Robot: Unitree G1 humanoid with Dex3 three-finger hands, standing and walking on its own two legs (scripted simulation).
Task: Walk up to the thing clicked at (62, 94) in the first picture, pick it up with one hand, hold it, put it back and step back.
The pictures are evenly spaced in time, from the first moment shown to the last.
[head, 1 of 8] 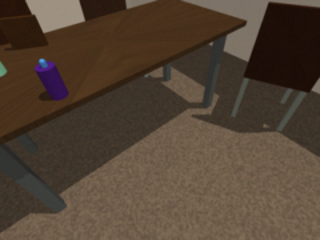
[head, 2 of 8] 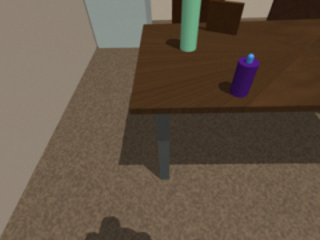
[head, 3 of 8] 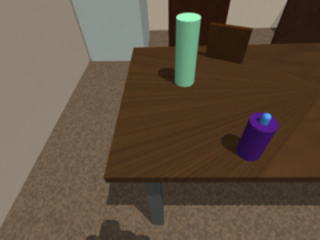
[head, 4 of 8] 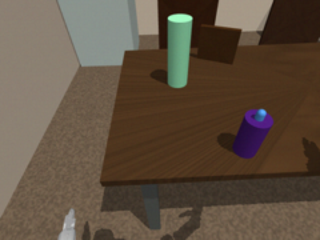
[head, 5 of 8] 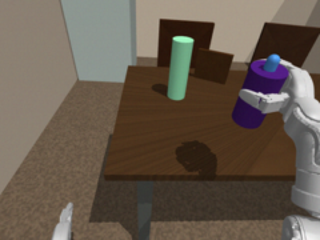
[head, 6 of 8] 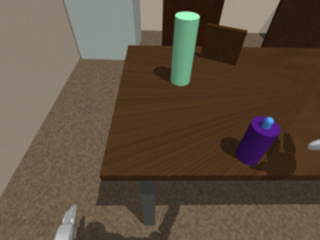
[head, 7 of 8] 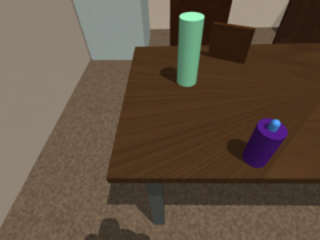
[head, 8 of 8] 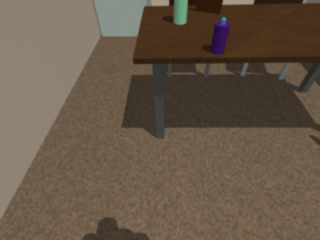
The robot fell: no
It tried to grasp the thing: yes
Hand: right
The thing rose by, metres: 0.22
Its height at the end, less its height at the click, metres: +0.00
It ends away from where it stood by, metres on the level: 0.02
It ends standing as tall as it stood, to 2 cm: yes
